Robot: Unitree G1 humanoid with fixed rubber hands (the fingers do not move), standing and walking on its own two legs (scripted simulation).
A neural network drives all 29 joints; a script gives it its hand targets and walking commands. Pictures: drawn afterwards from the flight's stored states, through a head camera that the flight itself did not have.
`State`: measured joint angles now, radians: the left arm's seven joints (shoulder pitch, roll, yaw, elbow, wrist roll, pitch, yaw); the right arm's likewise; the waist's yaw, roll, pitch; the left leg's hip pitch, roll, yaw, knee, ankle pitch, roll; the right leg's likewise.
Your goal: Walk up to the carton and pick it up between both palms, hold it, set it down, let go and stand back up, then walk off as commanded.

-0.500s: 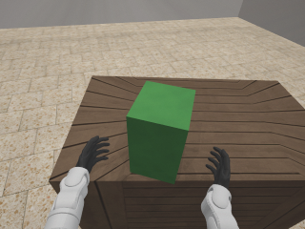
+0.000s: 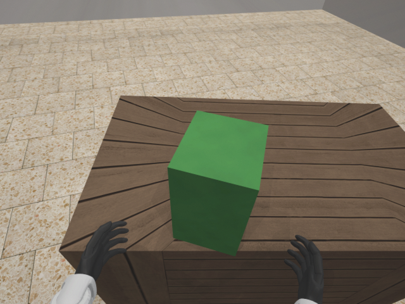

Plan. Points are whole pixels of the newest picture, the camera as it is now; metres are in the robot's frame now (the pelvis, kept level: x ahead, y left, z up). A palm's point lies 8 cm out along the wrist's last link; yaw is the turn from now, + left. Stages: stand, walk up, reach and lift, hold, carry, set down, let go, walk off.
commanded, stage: set down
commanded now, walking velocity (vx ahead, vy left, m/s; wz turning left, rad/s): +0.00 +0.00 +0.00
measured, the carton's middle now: (216, 186) +0.39 -0.03 +0.00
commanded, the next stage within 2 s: let go in 1.96 s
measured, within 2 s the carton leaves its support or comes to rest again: neither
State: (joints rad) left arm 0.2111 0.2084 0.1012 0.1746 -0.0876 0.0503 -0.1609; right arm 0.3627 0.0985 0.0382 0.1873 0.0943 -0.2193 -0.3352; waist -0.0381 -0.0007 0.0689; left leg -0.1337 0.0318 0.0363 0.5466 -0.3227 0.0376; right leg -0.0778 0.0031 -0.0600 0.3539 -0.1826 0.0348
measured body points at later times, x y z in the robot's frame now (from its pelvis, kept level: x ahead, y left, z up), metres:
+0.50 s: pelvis +0.00 -0.01 +0.00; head -0.02 +0.00 +0.45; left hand +0.23 +0.20 +0.00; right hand +0.18 -0.20 +0.00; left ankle -0.01 +0.08 -0.74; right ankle +0.01 -0.15 -0.74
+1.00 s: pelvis +0.02 -0.03 +0.00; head +0.01 -0.02 +0.45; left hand +0.22 +0.19 -0.02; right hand +0.19 -0.22 -0.02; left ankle -0.01 +0.08 -0.74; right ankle +0.01 -0.15 -0.74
